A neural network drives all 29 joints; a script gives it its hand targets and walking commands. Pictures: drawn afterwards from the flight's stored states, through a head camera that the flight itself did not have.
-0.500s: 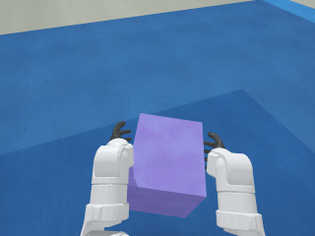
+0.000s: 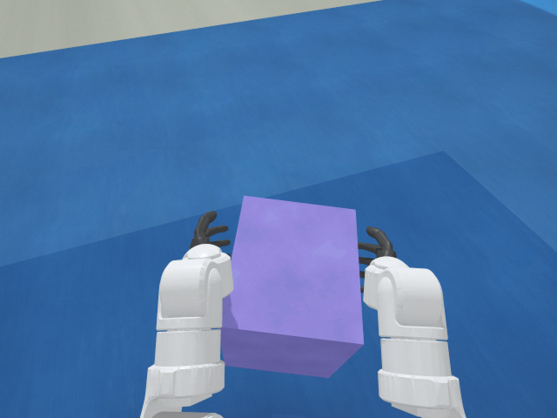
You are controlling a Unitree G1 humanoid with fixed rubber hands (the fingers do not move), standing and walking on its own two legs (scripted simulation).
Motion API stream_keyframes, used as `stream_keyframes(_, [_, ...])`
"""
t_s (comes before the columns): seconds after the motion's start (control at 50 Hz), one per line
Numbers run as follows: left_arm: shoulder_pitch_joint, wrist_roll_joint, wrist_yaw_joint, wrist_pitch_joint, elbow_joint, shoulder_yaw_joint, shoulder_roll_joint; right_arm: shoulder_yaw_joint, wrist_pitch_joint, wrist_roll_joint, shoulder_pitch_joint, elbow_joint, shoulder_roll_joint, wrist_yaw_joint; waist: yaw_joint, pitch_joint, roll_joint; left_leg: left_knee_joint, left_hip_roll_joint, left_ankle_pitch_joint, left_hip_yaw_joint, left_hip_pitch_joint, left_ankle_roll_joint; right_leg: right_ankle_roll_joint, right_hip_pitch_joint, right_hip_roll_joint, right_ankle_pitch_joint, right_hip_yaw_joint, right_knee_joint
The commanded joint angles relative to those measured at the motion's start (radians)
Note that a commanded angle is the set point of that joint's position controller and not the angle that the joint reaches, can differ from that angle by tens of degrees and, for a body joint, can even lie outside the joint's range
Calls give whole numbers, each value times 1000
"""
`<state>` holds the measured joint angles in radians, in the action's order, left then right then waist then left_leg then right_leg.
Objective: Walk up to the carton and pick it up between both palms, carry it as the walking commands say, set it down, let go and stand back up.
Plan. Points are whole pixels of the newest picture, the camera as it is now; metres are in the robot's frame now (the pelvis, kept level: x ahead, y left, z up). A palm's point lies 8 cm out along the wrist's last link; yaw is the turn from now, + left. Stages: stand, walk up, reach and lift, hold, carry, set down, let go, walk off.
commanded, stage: carry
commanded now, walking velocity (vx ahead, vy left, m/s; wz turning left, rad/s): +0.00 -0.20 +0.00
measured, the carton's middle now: (287, 290) +0.33 +0.01 +0.00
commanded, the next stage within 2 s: none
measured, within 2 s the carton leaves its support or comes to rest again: neither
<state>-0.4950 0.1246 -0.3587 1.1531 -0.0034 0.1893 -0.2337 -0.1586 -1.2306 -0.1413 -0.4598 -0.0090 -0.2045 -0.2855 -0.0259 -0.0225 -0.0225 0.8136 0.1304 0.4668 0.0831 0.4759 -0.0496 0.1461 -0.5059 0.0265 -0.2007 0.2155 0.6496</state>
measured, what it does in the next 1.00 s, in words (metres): steps to the right: left foot, then right foot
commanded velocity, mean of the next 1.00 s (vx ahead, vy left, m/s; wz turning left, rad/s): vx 0.00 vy -0.20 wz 0.00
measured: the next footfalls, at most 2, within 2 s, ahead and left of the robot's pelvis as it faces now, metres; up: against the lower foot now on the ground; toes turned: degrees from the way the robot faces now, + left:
left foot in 0.16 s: +0.02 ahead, +0.09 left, +0.00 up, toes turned +11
right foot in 0.34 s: +0.06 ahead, -0.17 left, +0.00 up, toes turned -5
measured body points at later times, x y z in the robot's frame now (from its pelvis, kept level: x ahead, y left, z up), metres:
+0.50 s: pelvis -0.05 -0.11 +0.01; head -0.02 -0.12 +0.45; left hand +0.29 +0.02 +0.09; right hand +0.28 -0.23 +0.07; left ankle -0.06 +0.03 -0.68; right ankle +0.02 -0.17 -0.71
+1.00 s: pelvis -0.10 -0.24 +0.01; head -0.06 -0.23 +0.46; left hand +0.23 -0.09 +0.09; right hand +0.23 -0.34 +0.08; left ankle -0.11 -0.12 -0.71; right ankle -0.01 -0.22 -0.70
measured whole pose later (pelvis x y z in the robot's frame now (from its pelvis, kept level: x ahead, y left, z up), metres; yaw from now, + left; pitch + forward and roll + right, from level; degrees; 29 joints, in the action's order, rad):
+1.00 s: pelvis -0.10 -0.24 +0.01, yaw +4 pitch +4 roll +1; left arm -0.49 0.16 -0.31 1.17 -0.05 0.19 -0.22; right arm -0.13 -1.23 -0.10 -0.44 -0.05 -0.21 -0.33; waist 0.01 0.00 0.04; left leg 0.59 0.07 0.29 0.18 0.34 0.01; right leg 0.00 -0.49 0.07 -0.20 0.26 0.56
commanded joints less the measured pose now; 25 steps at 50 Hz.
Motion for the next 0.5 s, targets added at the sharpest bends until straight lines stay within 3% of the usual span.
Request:
stream_keyframes(0.0, [-534,-446,431,41,40,-596,-1055,611,43,444,-774,-139,-1012,319,22,-482,172,209,-61,144,14,106,28,-5,394,-349,-41,-429,-367])
stream_keyframes(0.02, [-519,-426,423,39,39,-580,-1055,616,44,461,-785,-148,-1015,325,23,-476,126,205,-59,94,14,81,33,-1,364,-339,-76,-394,-380])
stream_keyframes(0.06, [-497,-409,415,35,38,-569,-1064,627,45,477,-773,-142,-1022,333,22,-485,101,101,-67,25,37,-13,32,-16,338,-293,-30,-289,-369])
stream_keyframes(0.1, [-516,-412,412,28,8,-572,-1056,635,46,491,-799,-158,-1029,337,20,-497,154,-55,-99,7,78,-132,41,-75,325,-252,1,-215,-399])
stream_keyframes(0.12, [-518,-415,411,28,7,-577,-1056,633,47,491,-805,-165,-1027,336,25,-508,153,-177,-103,-37,90,-194,55,-108,337,-235,28,-193,-407])
stream_keyframes(0.14, [-512,-416,409,27,7,-583,-1053,633,47,488,-797,-167,-1025,336,37,-527,124,-369,-77,-160,98,-302,66,-160,334,-204,62,-141,-386])
stream_keyframes(0.16, [-492,-418,413,28,7,-594,-1046,634,56,487,-768,-169,-1029,336,51,-520,60,-419,32,-176,-4,-451,92,-284,198,-163,128,-83,-339])
stream_keyframes(0.18, [-562,-438,417,31,-46,-633,-1059,627,68,477,-767,-174,-1037,334,71,-490,-205,-500,268,-80,-287,-457,177,-329,75,-100,45,-44,-89])
stream_keyframes(0.2, [-617,-460,413,33,-115,-672,-1079,622,68,476,-792,-200,-1036,330,56,-466,-415,-470,451,-287,-520,-363,240,-232,-1,-139,-163,-225,235])
stream_keyframes(0.22, [-614,-454,409,30,-84,-666,-1073,608,52,452,-771,-162,-1010,327,53,-430,-269,-423,392,-498,-409,-379,232,-185,-88,-111,-207,-280,330])
stream_keyframes(0.24, [-578,-447,411,35,-49,-661,-1062,599,45,431,-723,-118,-999,329,49,-432,-151,-358,345,-704,-308,-441,200,-158,-126,-89,-231,-265,299])
stream_keyframes(0.26, [-549,-447,416,39,-37,-662,-1054,607,46,421,-715,-115,-998,328,40,-438,-132,-297,312,-861,-237,-474,160,-143,-115,-99,-252,-247,180])
stream_keyframes(0.28, [-531,-451,421,41,-24,-652,-1048,619,48,418,-727,-142,-999,326,38,-455,-159,-250,278,-988,-177,-479,127,-139,-42,-73,-245,-192,45])
stream_keyframes(0.3, [-525,-449,424,39,-15,-643,-1043,628,51,425,-772,-167,-997,324,31,-469,-180,-208,228,-981,-99,-415,89,-140,87,-37,-157,-112,-102])
stream_keyframes(0.32, [-530,-448,426,39,-7,-640,-1037,619,49,417,-757,-151,-984,323,32,-481,-160,-169,177,-888,-53,-341,41,-139,212,-35,-12,-93,-203])
stream_keyframes(0.34, [-523,-449,431,39,13,-642,-1039,607,48,402,-725,-122,-976,321,34,-507,-86,-129,124,-666,-36,-197,1,-120,370,-102,169,-174,-217])
stream_keyframes(0.36, [-479,-430,439,38,78,-622,-1042,614,43,393,-717,-118,-975,321,27,-506,167,-38,7,-228,52,-6,-34,-38,481,-246,529,-319,-168])
stream_keyframes(0.38, [-477,-440,441,35,55,-620,-1050,631,42,410,-728,-140,-995,324,21,-516,337,89,-63,192,77,82,-18,27,504,-339,633,-435,-185])
stream_keyframes(0.4, [-513,-442,436,35,34,-622,-1053,633,43,426,-750,-141,-1011,326,24,-508,280,192,-69,252,34,112,-5,62,493,-352,538,-461,-212])
stream_keyframes(0.42, [-525,-431,427,33,5,-612,-1051,632,45,449,-779,-159,-1017,330,22,-508,201,227,-67,211,7,114,5,72,464,-348,395,-452,-233])
stream_keyframes(0.44, [-512,-413,419,32,7,-592,-1052,638,44,473,-794,-169,-1023,333,23,-493,179,207,-57,146,1,101,15,70,426,-334,327,-416,-240])
stream_keyframes(0.48, [-499,-399,410,28,-2,-579,-1058,648,47,488,-808,-186,-1020,336,23,-510,155,96,-66,49,22,18,19,59,398,-291,314,-323,-220])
